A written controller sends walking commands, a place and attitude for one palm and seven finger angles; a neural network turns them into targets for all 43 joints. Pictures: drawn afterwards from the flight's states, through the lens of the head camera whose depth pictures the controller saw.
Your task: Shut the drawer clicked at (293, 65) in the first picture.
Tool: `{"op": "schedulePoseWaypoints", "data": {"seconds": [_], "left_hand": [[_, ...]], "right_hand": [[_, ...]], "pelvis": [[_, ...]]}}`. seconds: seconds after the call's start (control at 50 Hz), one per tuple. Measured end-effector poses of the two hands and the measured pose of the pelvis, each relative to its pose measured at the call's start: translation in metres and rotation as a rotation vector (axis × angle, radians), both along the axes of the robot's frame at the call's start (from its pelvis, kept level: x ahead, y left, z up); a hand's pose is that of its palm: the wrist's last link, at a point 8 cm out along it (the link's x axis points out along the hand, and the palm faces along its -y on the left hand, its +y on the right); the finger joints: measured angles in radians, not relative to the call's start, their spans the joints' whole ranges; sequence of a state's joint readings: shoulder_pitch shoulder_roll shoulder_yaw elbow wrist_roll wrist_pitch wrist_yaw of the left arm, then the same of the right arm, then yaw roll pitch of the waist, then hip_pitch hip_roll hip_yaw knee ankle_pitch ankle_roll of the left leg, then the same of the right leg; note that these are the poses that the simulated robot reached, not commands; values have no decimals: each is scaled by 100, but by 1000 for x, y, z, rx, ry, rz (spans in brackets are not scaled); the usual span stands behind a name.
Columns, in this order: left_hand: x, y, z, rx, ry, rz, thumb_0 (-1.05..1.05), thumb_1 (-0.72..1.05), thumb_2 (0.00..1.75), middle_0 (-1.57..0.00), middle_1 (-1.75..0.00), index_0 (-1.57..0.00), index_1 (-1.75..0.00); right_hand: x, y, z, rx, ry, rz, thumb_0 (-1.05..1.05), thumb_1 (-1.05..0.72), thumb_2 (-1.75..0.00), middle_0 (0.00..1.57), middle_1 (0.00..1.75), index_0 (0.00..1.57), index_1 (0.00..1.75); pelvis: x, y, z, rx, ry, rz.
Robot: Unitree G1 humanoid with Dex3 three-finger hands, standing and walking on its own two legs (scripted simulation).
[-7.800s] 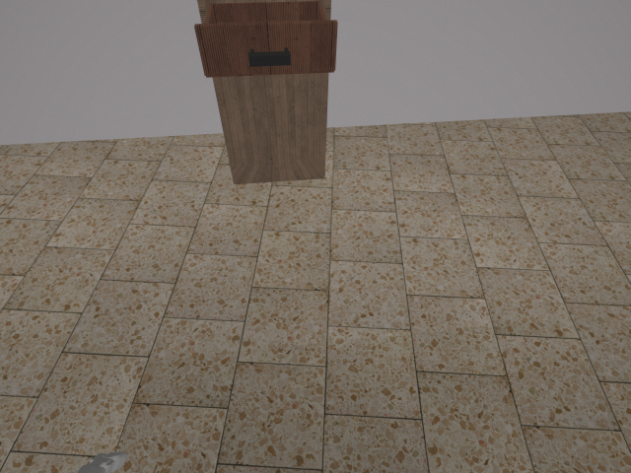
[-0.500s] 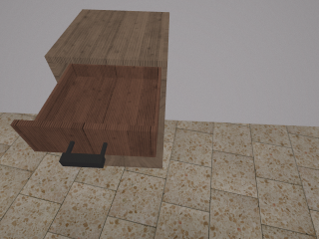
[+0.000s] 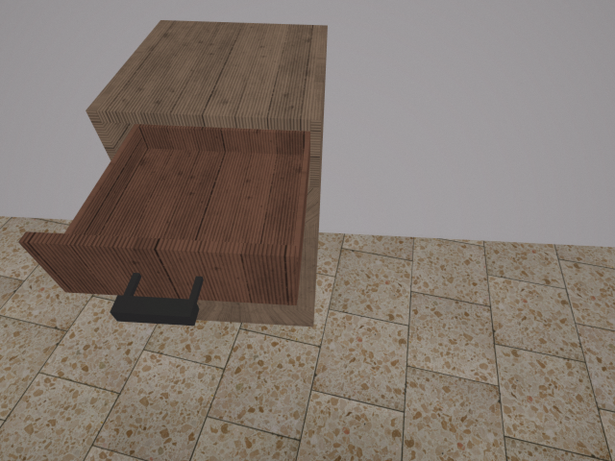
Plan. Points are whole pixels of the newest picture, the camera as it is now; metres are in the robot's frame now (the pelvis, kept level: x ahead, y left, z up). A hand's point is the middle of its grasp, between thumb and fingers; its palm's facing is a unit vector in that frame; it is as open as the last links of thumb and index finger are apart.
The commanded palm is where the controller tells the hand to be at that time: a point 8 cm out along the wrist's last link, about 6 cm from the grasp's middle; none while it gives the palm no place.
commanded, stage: look again from close up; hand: left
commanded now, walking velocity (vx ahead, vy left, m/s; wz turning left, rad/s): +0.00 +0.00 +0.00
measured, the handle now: (161, 295) +0.34 +0.25 -0.02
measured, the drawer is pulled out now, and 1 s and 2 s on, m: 0.30 0.30 0.30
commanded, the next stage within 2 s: shuffle to correct the standing spot in 0.54 s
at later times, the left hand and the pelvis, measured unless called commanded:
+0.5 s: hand out of the picture +0.07 +0.24 -0.16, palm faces -0.02 -0.95 -0.31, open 7.4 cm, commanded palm none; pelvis -0.02 +0.02 -0.01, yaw -1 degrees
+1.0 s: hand out of the picture -0.03 +0.22 -0.19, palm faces +0.01 -0.98 -0.19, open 7.4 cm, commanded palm none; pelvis +0.00 +0.04 -0.01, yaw -1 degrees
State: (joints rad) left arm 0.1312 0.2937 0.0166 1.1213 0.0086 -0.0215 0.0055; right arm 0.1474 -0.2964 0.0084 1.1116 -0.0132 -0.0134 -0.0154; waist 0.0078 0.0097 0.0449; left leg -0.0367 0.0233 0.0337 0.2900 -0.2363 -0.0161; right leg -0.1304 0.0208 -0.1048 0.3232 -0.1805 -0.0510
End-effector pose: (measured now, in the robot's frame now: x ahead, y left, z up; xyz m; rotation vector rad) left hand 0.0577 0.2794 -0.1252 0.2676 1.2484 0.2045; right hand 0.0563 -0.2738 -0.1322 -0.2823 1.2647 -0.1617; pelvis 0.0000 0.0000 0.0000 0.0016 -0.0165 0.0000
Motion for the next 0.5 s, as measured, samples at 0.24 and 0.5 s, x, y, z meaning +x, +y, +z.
{"op": "schedulePoseWaypoints", "data": {"seconds": [0.24,0.5], "left_hand": [[2,1,-4,10,-51,-39,1,91,90,-20,-30,-20,-30],[6,10,4,2,-106,-64,1,91,90,-20,-30,-21,-30]], "right_hand": [[12,9,-6,10,-85,14,1,-91,-90,20,30,20,30],[8,32,-3,44,-127,34,1,-91,-90,20,30,20,30]], "pelvis": [[-3,7,-10,-1,3,8],[-20,19,-7,2,-26,-9]]}}
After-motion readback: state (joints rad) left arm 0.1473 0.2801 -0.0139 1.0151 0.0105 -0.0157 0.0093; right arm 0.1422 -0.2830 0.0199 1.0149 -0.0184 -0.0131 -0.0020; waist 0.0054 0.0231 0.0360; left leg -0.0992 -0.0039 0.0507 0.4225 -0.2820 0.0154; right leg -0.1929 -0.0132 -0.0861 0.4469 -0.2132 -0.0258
